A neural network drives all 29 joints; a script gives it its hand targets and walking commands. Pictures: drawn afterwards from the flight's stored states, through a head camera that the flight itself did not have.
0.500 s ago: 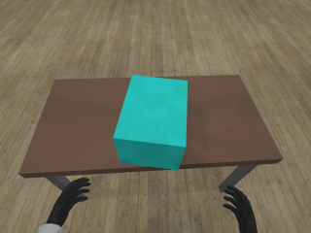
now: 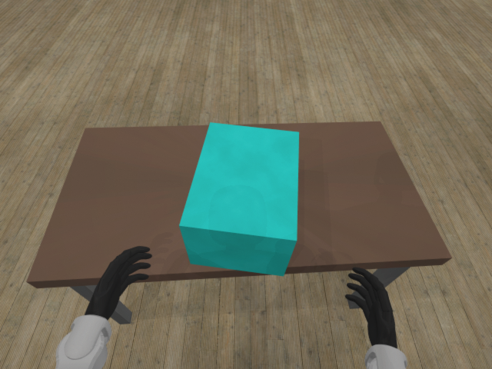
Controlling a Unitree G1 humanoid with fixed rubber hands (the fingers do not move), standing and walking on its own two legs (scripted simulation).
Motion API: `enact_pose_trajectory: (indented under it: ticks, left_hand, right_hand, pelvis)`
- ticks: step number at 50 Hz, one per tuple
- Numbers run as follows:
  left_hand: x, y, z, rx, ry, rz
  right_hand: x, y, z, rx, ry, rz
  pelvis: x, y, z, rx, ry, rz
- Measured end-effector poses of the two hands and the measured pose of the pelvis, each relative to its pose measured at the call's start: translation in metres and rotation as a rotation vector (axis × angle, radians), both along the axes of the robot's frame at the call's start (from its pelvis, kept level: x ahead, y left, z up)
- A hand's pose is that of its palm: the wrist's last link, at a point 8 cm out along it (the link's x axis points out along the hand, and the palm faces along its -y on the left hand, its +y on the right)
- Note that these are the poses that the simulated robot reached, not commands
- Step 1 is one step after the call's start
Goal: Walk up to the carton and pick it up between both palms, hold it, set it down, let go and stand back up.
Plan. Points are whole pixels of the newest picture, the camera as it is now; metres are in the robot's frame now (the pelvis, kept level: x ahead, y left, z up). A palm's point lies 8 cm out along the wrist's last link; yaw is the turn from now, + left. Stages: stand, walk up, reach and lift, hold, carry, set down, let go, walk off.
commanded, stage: reach and lift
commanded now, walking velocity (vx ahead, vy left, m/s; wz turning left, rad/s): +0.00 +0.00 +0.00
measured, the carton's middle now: (245, 196) +0.51 +0.01 -0.11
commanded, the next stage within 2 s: none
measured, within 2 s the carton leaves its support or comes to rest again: neither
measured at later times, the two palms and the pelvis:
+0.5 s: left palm (109, 248) +0.32 +0.25 +0.01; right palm (367, 270) +0.28 -0.18 +0.00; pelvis +0.00 +0.00 +0.00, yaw +0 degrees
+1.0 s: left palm (125, 201) +0.39 +0.22 +0.04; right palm (360, 226) +0.34 -0.18 +0.03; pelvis -0.01 +0.00 +0.00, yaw +0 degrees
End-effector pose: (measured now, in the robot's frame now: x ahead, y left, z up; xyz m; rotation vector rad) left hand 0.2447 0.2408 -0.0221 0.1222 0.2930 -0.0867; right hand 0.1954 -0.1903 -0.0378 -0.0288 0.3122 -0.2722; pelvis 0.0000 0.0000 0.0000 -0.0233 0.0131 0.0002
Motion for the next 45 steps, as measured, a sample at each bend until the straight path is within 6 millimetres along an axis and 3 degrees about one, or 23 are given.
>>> enact_pose_trajectory:
  ticks: [19, 31, 36, 45]
  left_hand:
    - [0.057, 0.007, 0.021, -0.006, -0.015, 0.048]
    - [0.093, 0.006, 0.038, -0.012, -0.036, 0.068]
    - [0.106, 0.001, 0.042, -0.004, -0.023, 0.062]
    - [0.133, -0.012, 0.056, 0.017, -0.023, 0.04]
  right_hand:
    - [0.067, 0.01, 0.029, 0.002, -0.091, 0.019]
    - [0.098, 0.009, 0.043, 0.004, -0.107, 0.006]
    - [0.109, 0.009, 0.044, 0.008, -0.081, 0.005]
    - [0.135, 0.012, 0.062, 0.013, -0.091, 0.011]
  pelvis:
    - [0.001, 0.0, 0.0, 0.0, 0.002, 0.0]
    - [0.002, 0.0, 0.0, 0.0, 0.002, 0.0]
    - [0.001, 0.0, 0.0, -0.001, 0.001, 0.001]
    - [-0.003, 0.003, -0.002, -0.004, 0.003, 0.001]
